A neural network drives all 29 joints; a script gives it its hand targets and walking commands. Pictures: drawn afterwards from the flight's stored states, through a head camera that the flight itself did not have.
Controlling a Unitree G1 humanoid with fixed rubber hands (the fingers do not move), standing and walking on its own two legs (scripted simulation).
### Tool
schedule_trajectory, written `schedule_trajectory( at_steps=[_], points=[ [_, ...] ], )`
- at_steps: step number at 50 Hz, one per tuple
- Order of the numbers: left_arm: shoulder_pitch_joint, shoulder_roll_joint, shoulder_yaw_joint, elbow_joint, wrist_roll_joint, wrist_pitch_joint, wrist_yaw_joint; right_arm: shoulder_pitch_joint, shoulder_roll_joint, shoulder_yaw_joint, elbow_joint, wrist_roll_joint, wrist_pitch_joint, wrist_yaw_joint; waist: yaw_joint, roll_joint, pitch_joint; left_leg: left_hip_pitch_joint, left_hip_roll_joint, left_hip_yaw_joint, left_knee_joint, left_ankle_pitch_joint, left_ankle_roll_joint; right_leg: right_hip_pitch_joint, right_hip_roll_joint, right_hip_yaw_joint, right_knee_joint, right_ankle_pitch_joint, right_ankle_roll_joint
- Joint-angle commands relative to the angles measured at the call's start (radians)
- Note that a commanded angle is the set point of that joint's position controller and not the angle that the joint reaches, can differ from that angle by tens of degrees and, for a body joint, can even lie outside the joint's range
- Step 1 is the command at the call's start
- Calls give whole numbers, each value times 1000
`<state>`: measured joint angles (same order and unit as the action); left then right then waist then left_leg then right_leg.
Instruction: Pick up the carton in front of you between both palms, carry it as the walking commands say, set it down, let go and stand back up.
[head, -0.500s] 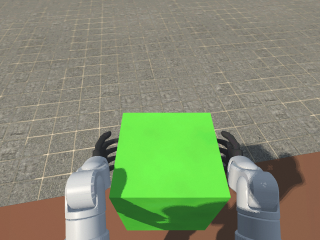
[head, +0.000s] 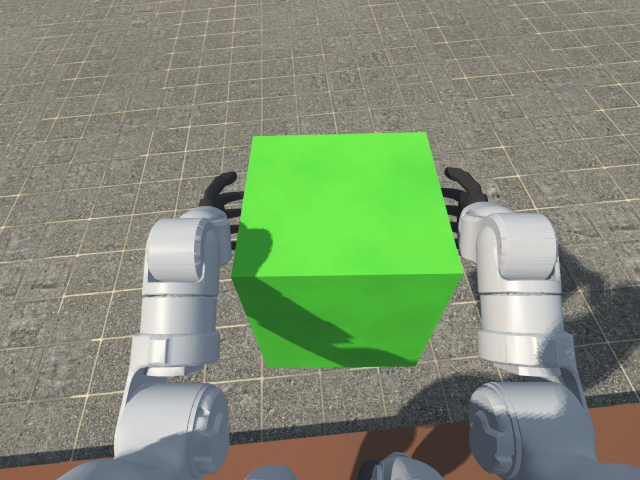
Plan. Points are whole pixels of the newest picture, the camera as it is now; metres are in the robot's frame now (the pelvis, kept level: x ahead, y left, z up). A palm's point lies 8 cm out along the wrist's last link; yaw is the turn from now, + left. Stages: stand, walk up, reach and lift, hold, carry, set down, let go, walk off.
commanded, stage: carry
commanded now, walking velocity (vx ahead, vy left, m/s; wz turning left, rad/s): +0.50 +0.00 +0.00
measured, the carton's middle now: (340, 259) +0.37 +0.01 +0.03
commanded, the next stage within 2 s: none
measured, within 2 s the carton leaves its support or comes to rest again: neither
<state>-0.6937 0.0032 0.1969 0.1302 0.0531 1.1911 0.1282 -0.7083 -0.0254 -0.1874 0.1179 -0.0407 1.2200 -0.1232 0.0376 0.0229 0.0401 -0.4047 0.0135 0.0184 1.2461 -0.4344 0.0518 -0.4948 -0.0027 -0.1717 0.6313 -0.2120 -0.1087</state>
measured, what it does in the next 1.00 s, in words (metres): goes down: left foot 0.13 m lower, then right foot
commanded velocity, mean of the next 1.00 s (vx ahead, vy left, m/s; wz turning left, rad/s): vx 0.50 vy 0.00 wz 0.00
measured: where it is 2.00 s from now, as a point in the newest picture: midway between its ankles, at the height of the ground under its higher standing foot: (316, 200)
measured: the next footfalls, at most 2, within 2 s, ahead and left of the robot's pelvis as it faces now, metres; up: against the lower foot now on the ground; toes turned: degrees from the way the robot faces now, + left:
left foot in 0.48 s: +0.55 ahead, +0.10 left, -0.13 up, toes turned +4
right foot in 0.98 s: +0.85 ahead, +0.02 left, -0.13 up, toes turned -6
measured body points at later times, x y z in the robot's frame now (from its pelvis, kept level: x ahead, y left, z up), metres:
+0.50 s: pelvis +0.37 +0.04 -0.10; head +0.37 +0.06 +0.35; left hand +0.74 +0.21 +0.04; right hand +0.73 -0.10 +0.05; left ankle +0.51 +0.10 -0.83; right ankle +0.10 -0.06 -0.69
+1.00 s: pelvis +0.68 +0.08 -0.13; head +0.74 +0.08 +0.31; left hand +1.04 +0.22 -0.08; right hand +1.03 -0.08 -0.08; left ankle +0.52 +0.10 -0.82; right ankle +0.81 +0.02 -0.85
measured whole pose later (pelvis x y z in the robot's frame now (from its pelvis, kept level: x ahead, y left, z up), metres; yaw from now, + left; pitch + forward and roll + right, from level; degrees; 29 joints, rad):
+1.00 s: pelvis +0.68 +0.08 -0.13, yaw +0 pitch +5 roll -1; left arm -0.44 -0.10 0.20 -0.01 0.08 1.02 0.14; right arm -0.44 0.06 -0.19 0.01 -0.02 1.01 -0.13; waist -0.05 0.01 0.03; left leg -0.17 -0.09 0.11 0.74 -0.47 0.09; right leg -0.53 0.05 -0.18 0.51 -0.04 -0.11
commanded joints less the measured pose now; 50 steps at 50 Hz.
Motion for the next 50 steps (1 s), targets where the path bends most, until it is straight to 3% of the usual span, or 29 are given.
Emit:
schedule_trajectory(
  at_steps=[1,5,9,12,13,14,16,17,18,19,21,22,24,25,26,27,28,29,31,32,33,34,36,41,45,47,48,49,50],
  points=[
    [-813,-1110,-619,-172,-495,-23,-254,-731,1120,604,-127,397,-45,189,8,-102,-540,-224,42,-51,-67,75,12,607,-273,381,-201,439,-89],
    [-781,-1153,-624,-215,-497,-20,-254,-669,1155,605,-137,360,-53,169,21,-122,-574,-283,13,2,-264,66,-10,695,-254,306,-178,596,-116],
    [-713,-1136,-654,-277,-466,-18,-252,-620,1143,638,-213,332,-58,161,25,-164,-585,-252,-8,68,-358,252,-14,705,-204,186,-124,748,-97],
    [-637,-1094,-685,-286,-441,-15,-248,-593,1110,666,-260,324,-50,173,44,-154,-566,-366,24,41,-310,304,9,792,-237,225,-50,716,-110],
    [-617,-1075,-699,-280,-431,-13,-248,-581,1095,675,-252,320,-47,182,98,-152,-530,-582,48,-17,-361,406,13,989,-211,276,-9,625,-91],
    [-586,-1056,-706,-263,-422,-13,-247,-563,1082,681,-246,323,-41,193,122,-140,-504,-686,48,-20,-393,396,12,1066,-222,328,10,616,-94],
    [-569,-1048,-724,-236,-424,-11,-249,-533,1040,664,-220,311,-29,211,140,-96,-444,-776,64,-27,-454,418,4,1091,-231,363,51,590,-101],
    [-580,-1056,-736,-231,-434,-9,-252,-506,1013,649,-200,302,-24,218,138,1,-364,-695,74,-10,-672,562,-12,953,-184,316,38,427,-87],
    [-588,-1056,-741,-215,-448,-9,-255,-490,992,629,-182,296,-19,222,129,40,-322,-450,57,31,-819,766,-14,734,-143,253,-3,283,-69],
    [-603,-1063,-740,-203,-459,-11,-260,-472,978,615,-167,290,-16,223,103,20,-298,-196,49,53,-874,974,-6,520,-121,196,-15,172,-44],
    [-608,-1071,-732,-160,-464,-13,-268,-469,944,583,-148,281,-9,224,32,-80,-285,25,62,47,-821,1005,-1,385,-118,180,70,154,-19],
    [-605,-1073,-729,-142,-470,-10,-270,-468,926,567,-133,275,-9,223,-17,-89,-313,118,42,80,-813,963,-7,407,-103,153,177,241,-3],
    [-653,-1070,-709,-119,-479,-10,-270,-475,895,546,-115,280,-7,225,-139,-21,-407,473,16,158,-799,816,-25,287,-62,82,613,333,41],
    [-666,-1059,-683,-98,-469,-1,-265,-525,878,539,-109,285,-7,228,-145,224,-436,639,112,69,-696,898,7,75,59,59,954,-278,77],
    [-699,-1034,-658,-77,-470,15,-256,-513,873,518,-42,301,-3,227,-60,341,-519,855,296,-219,-476,1343,123,-214,87,210,1162,-546,96],
    [-657,-1016,-623,-50,-459,24,-242,-513,886,523,-38,328,-2,227,-105,230,-616,864,350,-372,-541,1012,204,-287,65,237,1209,-468,90],
    [-668,-1037,-620,-89,-459,23,-231,-554,932,546,-79,363,-6,231,-127,162,-604,743,383,-553,-734,560,254,-332,45,212,1111,-408,94],
    [-710,-1068,-624,-131,-456,17,-218,-651,1004,586,-159,407,-9,236,-96,61,-580,645,373,-580,-796,393,242,-331,0,213,1044,-372,91],
    [-723,-1123,-623,-195,-441,5,-198,-757,1115,628,-252,464,-21,243,-75,52,-597,482,341,-523,-805,314,214,-242,-40,225,963,-311,74],
    [-709,-1143,-623,-212,-429,-6,-191,-773,1149,640,-280,486,-29,245,-64,28,-571,435,289,-424,-784,336,178,-249,-58,234,868,-173,69],
    [-685,-1157,-636,-228,-422,-17,-184,-763,1172,654,-292,496,-38,246,-63,73,-585,437,268,-374,-763,451,164,-261,-54,204,859,-152,67],
    [-658,-1166,-648,-236,-414,-30,-180,-724,1187,664,-286,500,-47,248,-64,64,-566,434,247,-308,-763,522,166,-298,-67,191,787,-133,73],
    [-592,-1173,-674,-236,-384,-56,-177,-645,1207,689,-262,488,-71,253,-88,81,-598,531,227,-271,-730,691,177,-370,-69,161,731,-142,77],
    [-453,-1151,-729,-211,-329,-136,-196,-489,1204,746,-209,437,-151,272,-118,50,-566,641,165,-167,-709,996,120,-412,-35,92,450,15,59],
    [-397,-1118,-754,-196,-319,-180,-212,-423,1173,778,-185,420,-199,280,-129,64,-492,650,106,-68,-707,1170,76,-232,59,-23,30,150,46],
    [-387,-1098,-768,-200,-324,-189,-219,-394,1159,790,-181,419,-213,280,-107,106,-513,554,116,-15,-619,1356,40,31,114,-67,-102,209,27],
    [-389,-1090,-771,-209,-329,-192,-223,-397,1148,796,-193,422,-218,278,-71,106,-551,485,124,22,-512,1326,3,212,97,-49,-183,296,13],
    [-373,-1076,-766,-214,-333,-193,-226,-419,1134,804,-205,425,-219,277,-17,80,-584,332,117,44,-389,1173,-29,453,39,4,-240,365,-7],
    [-367,-1057,-758,-223,-340,-190,-230,-451,1119,804,-226,421,-218,276,-3,-58,-629,92,62,42,-225,495,-49,711,-190,267,-163,610,-58]
  ],
)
